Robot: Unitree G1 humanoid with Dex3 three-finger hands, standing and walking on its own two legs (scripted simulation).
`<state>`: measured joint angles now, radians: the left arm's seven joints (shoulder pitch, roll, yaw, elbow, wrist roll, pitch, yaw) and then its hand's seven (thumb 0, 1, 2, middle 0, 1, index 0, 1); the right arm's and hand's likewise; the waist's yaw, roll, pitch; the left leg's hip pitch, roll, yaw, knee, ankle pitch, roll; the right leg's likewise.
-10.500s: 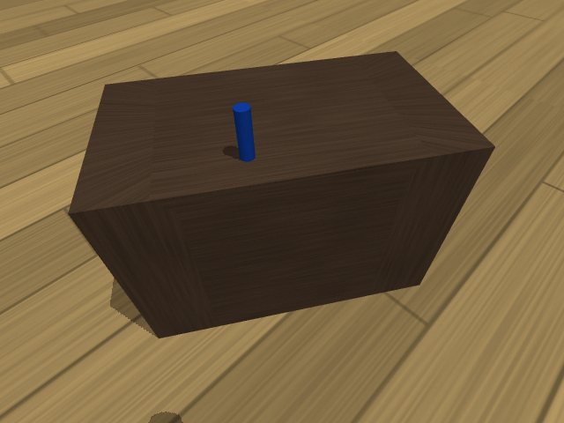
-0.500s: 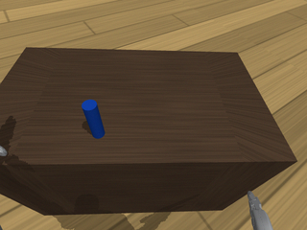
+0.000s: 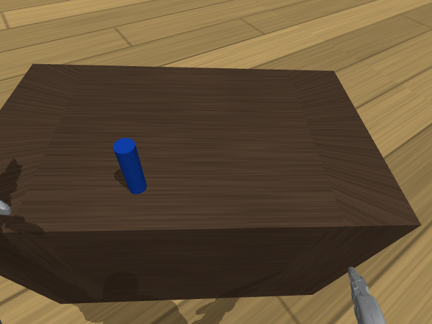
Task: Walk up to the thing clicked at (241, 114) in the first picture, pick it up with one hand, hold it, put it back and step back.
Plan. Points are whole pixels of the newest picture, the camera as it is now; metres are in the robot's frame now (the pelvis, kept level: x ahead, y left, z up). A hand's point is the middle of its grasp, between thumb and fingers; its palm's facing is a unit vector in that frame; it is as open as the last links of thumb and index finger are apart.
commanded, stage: go down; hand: left
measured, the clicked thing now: (131, 168) +0.44 +0.18 +0.02
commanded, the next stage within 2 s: approach in 0.34 s
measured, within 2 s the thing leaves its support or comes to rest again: neither
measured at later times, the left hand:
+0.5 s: hand out of the picture +0.36 +0.36 +0.11, palm faces +0.10 -0.99 +0.01, open 17.2 cm
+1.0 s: hand (108, 179) +0.42 +0.22 +0.00, palm faces -0.03 -1.00 +0.09, open 17.3 cm
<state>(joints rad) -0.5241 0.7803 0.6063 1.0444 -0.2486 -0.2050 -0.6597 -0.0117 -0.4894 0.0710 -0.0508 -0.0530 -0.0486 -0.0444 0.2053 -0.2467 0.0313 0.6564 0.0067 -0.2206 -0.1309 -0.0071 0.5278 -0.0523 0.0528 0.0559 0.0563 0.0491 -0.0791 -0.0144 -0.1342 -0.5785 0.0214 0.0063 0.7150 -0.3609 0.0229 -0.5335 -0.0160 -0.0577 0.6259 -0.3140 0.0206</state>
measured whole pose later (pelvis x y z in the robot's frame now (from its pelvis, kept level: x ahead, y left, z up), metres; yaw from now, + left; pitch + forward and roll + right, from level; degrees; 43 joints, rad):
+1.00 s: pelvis -0.02 +0.00 -0.04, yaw -1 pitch +19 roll -3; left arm -0.61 0.51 0.46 0.97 -0.20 -0.33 -0.43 -0.01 -0.49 0.06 -0.05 -0.06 -0.05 -0.05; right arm 0.31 -0.26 0.01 0.30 -0.02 -0.18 -0.04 -0.01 0.56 -0.04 0.05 0.06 0.06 0.05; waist -0.16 -0.04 -0.12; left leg -0.87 0.04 0.00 1.00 -0.46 0.02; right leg -0.84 -0.01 -0.05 0.93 -0.41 0.01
